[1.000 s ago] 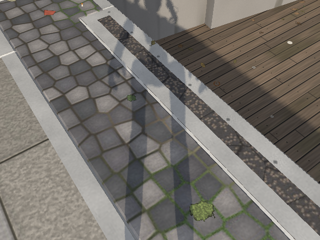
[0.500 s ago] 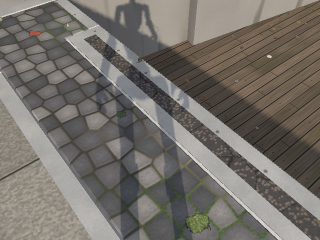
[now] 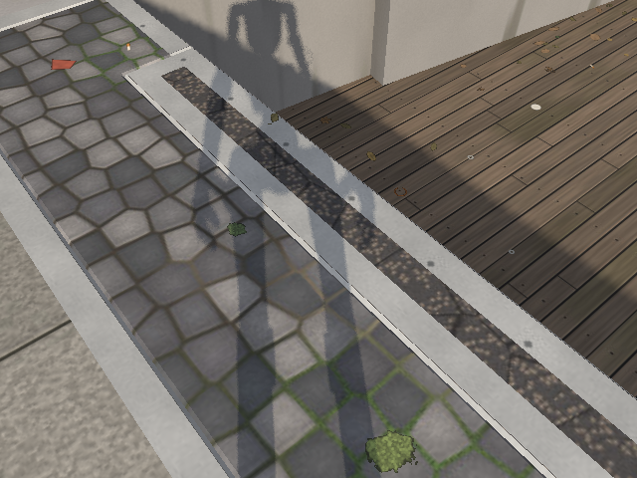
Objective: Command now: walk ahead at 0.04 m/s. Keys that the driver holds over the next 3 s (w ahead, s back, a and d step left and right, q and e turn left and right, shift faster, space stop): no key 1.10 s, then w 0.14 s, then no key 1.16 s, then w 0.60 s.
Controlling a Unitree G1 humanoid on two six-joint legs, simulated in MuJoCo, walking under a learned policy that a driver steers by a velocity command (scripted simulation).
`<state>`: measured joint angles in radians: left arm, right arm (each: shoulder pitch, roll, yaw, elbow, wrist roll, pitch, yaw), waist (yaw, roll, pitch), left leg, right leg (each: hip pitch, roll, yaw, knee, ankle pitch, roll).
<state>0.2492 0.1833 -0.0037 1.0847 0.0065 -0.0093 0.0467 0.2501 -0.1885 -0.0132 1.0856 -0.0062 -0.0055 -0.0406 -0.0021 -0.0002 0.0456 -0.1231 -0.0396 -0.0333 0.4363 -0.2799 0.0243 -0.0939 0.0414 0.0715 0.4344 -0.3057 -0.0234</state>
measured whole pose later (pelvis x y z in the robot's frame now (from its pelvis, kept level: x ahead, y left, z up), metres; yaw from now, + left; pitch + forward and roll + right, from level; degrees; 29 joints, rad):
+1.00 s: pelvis -0.02 +0.00 +0.00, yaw +0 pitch -1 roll +0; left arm 0.30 0.15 -0.01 1.16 0.01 0.00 0.05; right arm 0.29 -0.15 0.01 1.17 -0.01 0.00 -0.05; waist 0.00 0.00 0.03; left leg -0.14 -0.03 -0.03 0.39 -0.22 0.01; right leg -0.11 0.04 0.06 0.39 -0.25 -0.03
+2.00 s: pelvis +0.02 +0.01 +0.00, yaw +0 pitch -1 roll +0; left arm 0.28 0.15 0.00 1.15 0.01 0.00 0.06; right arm 0.30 -0.15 0.00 1.13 -0.01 -0.01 -0.06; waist 0.00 -0.01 0.05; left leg -0.07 -0.05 -0.02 0.39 -0.29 0.04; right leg -0.04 0.01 0.03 0.38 -0.31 -0.01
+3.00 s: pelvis +0.14 +0.04 +0.00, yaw +0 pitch +1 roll -1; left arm 0.14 0.20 0.05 0.97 0.03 -0.04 -0.03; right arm 0.55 -0.13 -0.01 1.11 -0.02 -0.10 -0.01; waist -0.03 -0.02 0.03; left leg 0.08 -0.06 0.04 0.21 -0.30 0.08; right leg -0.60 -0.04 -0.07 0.95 -0.19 -0.06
